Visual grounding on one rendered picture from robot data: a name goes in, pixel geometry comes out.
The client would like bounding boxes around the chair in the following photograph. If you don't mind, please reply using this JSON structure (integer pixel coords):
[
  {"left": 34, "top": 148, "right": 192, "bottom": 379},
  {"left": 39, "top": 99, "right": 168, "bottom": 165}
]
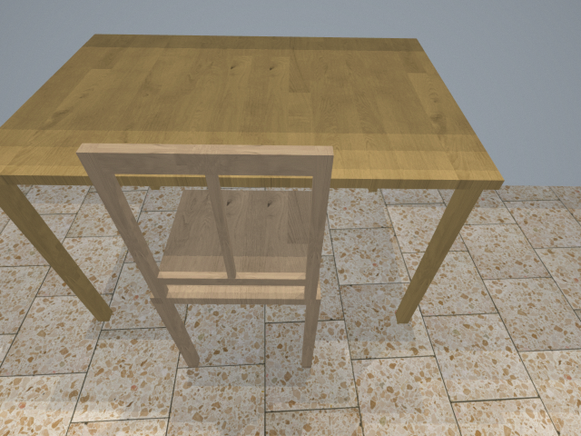
[{"left": 76, "top": 144, "right": 334, "bottom": 368}]

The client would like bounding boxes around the table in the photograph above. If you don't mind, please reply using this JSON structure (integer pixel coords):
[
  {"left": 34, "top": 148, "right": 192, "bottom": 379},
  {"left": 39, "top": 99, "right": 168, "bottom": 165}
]
[{"left": 0, "top": 34, "right": 505, "bottom": 323}]

